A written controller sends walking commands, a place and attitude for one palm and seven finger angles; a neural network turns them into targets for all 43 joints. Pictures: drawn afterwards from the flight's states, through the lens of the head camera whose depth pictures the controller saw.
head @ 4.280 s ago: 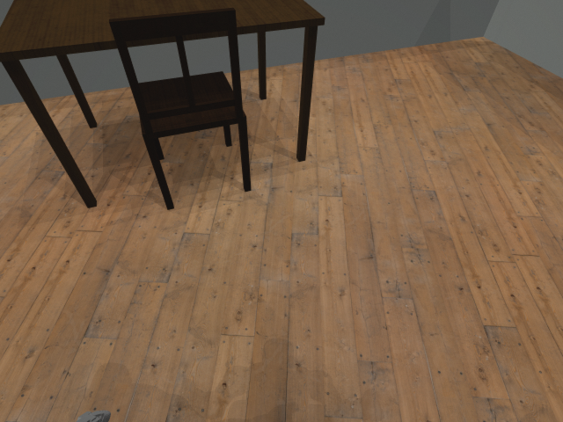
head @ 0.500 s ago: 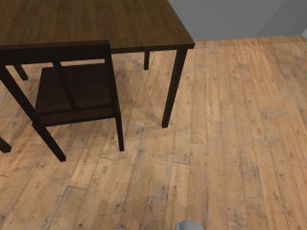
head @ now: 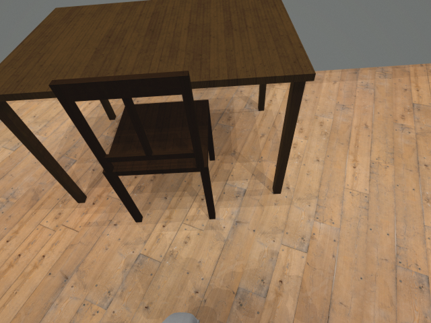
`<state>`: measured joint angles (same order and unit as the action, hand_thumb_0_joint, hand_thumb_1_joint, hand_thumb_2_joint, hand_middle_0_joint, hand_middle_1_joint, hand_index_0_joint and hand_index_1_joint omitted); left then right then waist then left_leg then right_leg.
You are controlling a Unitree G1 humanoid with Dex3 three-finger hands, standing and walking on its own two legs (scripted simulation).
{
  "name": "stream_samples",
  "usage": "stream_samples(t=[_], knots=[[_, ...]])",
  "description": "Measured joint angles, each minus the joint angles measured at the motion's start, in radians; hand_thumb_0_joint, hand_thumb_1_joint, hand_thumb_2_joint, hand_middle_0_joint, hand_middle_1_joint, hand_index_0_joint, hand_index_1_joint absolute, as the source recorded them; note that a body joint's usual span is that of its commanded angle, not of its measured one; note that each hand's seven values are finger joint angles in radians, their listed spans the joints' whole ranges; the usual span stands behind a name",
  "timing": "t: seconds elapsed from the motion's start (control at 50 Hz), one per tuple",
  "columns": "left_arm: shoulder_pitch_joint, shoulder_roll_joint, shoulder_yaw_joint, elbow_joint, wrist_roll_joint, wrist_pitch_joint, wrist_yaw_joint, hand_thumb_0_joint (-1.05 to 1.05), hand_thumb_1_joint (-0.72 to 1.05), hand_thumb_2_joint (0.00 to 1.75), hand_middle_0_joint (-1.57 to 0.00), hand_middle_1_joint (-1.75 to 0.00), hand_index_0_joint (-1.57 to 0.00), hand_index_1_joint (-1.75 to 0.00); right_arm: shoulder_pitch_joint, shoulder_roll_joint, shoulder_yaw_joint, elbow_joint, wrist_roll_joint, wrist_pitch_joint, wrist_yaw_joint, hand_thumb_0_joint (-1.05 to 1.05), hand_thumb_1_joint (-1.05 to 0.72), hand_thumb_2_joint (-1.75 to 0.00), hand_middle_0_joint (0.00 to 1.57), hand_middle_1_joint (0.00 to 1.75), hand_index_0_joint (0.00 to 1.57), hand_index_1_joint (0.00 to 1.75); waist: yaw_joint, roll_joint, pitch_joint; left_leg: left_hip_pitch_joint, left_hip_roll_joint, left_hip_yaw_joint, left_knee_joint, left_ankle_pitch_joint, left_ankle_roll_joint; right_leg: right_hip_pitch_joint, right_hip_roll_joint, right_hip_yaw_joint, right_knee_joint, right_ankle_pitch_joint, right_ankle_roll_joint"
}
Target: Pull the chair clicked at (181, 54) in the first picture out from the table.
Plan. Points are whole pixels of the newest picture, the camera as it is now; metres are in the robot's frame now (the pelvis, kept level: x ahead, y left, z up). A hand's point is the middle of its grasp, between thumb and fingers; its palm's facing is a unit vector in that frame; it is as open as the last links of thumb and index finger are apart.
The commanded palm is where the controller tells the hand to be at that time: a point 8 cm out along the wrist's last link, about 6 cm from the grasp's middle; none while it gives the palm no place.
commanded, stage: take the last steps up to it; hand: left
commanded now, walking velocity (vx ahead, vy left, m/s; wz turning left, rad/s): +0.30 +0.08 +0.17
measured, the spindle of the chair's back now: (138, 128) +0.71 +0.32 -0.12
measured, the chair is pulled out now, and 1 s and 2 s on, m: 0.00 0.00 0.00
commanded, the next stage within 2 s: come to a stop and stand still in 0.80 s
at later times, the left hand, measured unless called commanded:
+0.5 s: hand out of the picture -0.01 +0.25 -0.18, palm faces +0.15 -0.97 -0.19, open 7.4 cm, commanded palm none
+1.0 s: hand (135, 247) +0.31 +0.24 -0.16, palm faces +0.06 -0.97 -0.24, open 7.2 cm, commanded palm none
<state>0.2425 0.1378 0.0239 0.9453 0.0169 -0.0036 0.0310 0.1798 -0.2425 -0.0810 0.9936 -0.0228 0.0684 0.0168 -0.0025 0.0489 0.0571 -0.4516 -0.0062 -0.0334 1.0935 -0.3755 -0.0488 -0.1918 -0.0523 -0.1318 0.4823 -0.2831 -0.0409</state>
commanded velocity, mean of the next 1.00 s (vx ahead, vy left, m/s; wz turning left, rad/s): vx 0.18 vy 0.03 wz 0.00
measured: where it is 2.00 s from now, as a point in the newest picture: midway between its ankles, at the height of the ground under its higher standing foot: outside the picture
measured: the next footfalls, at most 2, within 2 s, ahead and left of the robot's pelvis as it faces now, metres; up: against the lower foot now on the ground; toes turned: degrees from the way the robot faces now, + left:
left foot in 0.36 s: +0.07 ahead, +0.18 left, +0.00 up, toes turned +10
right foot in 0.78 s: +0.31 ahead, -0.03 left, +0.00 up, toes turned -5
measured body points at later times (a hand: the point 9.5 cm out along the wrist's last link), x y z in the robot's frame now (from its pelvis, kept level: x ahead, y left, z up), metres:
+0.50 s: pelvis +0.07 +0.08 +0.00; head +0.09 +0.09 +0.45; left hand -0.01 +0.31 -0.16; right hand +0.15 -0.15 -0.15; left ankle +0.03 +0.17 -0.74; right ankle +0.04 -0.05 -0.68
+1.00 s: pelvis +0.24 +0.05 +0.00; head +0.26 +0.04 +0.45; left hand +0.31 +0.29 -0.14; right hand +0.24 -0.16 -0.17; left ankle +0.23 +0.20 -0.68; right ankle +0.27 -0.02 -0.74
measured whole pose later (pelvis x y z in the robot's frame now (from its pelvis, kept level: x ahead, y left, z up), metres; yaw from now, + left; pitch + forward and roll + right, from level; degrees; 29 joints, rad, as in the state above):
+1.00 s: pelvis +0.24 +0.05 +0.00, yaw +2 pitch -1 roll +1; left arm 0.18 0.15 0.04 1.03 0.01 -0.04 0.03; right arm 0.28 -0.15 -0.04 1.09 -0.02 -0.01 -0.02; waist -0.03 0.04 0.05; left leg -0.43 0.07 0.03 0.98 -0.36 -0.02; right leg -0.23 0.00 -0.13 0.44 -0.20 -0.07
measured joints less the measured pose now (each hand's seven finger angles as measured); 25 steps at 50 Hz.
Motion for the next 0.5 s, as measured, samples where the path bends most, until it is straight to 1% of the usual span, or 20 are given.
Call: stream_samples(t=[0.08, 0.18, 0.26, 0.32, 0.34, 0.36, 0.38, 0.4, 0.42, 0.46, 0.5], knots=[[0.033, 0.008, 0.007, 0.021, 0.004, -0.023, -0.008, 0.0, 0.93, 0.9, -0.21, -0.3, -0.21, -0.3, 0.012, 0.001, 0.004, 0.023, -0.007, 0.0, 0.007, 0.01, -0.91, -0.9, 0.2, 0.3, 0.2, 0.3, 0.017, -0.014, -0.01, 0.03, 0.035, 0.018, -0.042, 0.012, -0.004, 0.026, -0.009, -0.032, -0.042, 0.012, 0.0], [0.101, 0.019, 0.01, 0.069, 0.012, -0.039, -0.017, 0.0, 0.92, 0.9, -0.2, -0.3, -0.21, -0.3, 0.001, 0.004, 0.012, 0.035, -0.008, -0.007, 0.017, 0.01, -0.91, -0.9, 0.2, 0.3, 0.19, 0.3, 0.045, -0.03, -0.019, 0.06, 0.059, 0.053, -0.172, 0.011, 0.012, 0.059, -0.028, -0.061, -0.089, 0.023, 0.015], [0.159, 0.036, 0.016, 0.123, 0.016, -0.032, -0.022, 0.0, 0.91, 0.9, -0.2, -0.3, -0.21, -0.3, -0.023, 0.017, 0.022, 0.023, -0.005, -0.022, 0.024, 0.01, -0.91, -0.9, 0.2, 0.3, 0.19, 0.3, 0.069, -0.049, -0.023, 0.091, 0.061, 0.083, -0.321, 0.01, 0.036, 0.081, -0.045, -0.07, -0.109, 0.02, 0.038], [0.197, 0.05, 0.022, 0.162, 0.012, -0.019, -0.025, 0.0, 0.91, 0.9, -0.2, -0.3, -0.21, -0.3, -0.036, 0.033, 0.033, 0.01, -0.003, -0.047, 0.024, 0.01, -0.91, -0.9, 0.2, 0.3, 0.19, 0.3, 0.081, -0.063, -0.027, 0.155, 0.055, 0.117, -0.488, 0.052, 0.052, 0.087, -0.057, -0.071, -0.081, -0.008, 0.061], [0.211, 0.052, 0.023, 0.174, 0.01, -0.015, -0.026, 0.0, 0.91, 0.9, -0.2, -0.3, -0.21, -0.3, -0.036, 0.035, 0.038, 0.004, -0.002, -0.059, 0.023, 0.01, -0.91, -0.9, 0.2, 0.3, 0.19, 0.3, 0.081, -0.06, -0.03, 0.19, 0.054, 0.128, -0.553, 0.061, 0.054, 0.082, -0.059, -0.069, -0.05, -0.03, 0.07], [0.225, 0.051, 0.023, 0.182, 0.008, -0.009, -0.028, 0.0, 0.9, 0.9, -0.2, -0.3, -0.21, -0.3, -0.034, 0.035, 0.041, -0.004, -0.004, -0.074, 0.02, 0.01, -0.91, -0.9, 0.2, 0.3, 0.2, 0.3, 0.077, -0.051, -0.036, 0.213, 0.056, 0.122, -0.601, 0.064, 0.064, 0.061, -0.057, -0.068, 0.006, -0.065, 0.066], [0.223, 0.056, 0.023, 0.194, 0.006, 0.002, -0.029, 0.0, 0.9, 0.9, -0.2, -0.3, -0.2, -0.3, -0.036, 0.046, 0.041, -0.005, -0.006, -0.086, 0.013, 0.01, -0.91, -0.9, 0.2, 0.3, 0.2, 0.3, 0.073, -0.066, -0.028, 0.21, 0.045, 0.129, -0.58, 0.074, 0.067, 0.027, -0.068, -0.042, 0.101, -0.125, 0.058], [0.216, 0.06, 0.024, 0.201, 0.007, 0.014, -0.03, 0.0, 0.91, 0.9, -0.2, -0.3, -0.2, -0.3, -0.032, 0.059, 0.045, -0.006, -0.007, -0.094, 0.007, 0.01, -0.91, -0.9, 0.2, 0.3, 0.2, 0.3, 0.07, -0.08, -0.02, 0.215, 0.036, 0.139, -0.563, 0.072, 0.07, -0.017, -0.067, -0.005, 0.214, -0.172, 0.048], [0.206, 0.062, 0.025, 0.205, 0.008, 0.022, -0.03, 0.0, 0.91, 0.9, -0.2, -0.3, -0.2, -0.3, -0.021, 0.069, 0.05, -0.005, -0.007, -0.1, 0.001, 0.01, -0.91, -0.9, 0.2, 0.3, 0.2, 0.3, 0.066, -0.086, -0.018, 0.229, 0.03, 0.146, -0.565, 0.068, 0.073, -0.066, -0.06, 0.022, 0.326, -0.189, 0.039], [0.179, 0.062, 0.027, 0.202, 0.008, 0.024, -0.036, 0.01, 0.91, 0.9, -0.2, -0.3, -0.2, -0.3, 0.014, 0.086, 0.054, 0.004, -0.003, -0.106, -0.011, 0.0, -0.92, -0.9, 0.2, 0.3, 0.2, 0.3, 0.055, -0.09, -0.02, 0.27, 0.019, 0.153, -0.609, 0.073, 0.078, -0.155, -0.051, 0.047, 0.487, -0.15, 0.029], [0.147, 0.059, 0.029, 0.187, 0.009, 0.016, -0.04, 0.01, 0.91, 0.9, -0.2, -0.3, -0.2, -0.3, 0.049, 0.083, 0.042, 0.019, 0.003, -0.114, -0.029, 0.0, -0.94, -0.9, 0.21, 0.3, 0.2, 0.3, 0.044, -0.092, -0.022, 0.317, 0.003, 0.158, -0.672, 0.09, 0.081, -0.225, -0.052, 0.058, 0.554, -0.082, 0.032]])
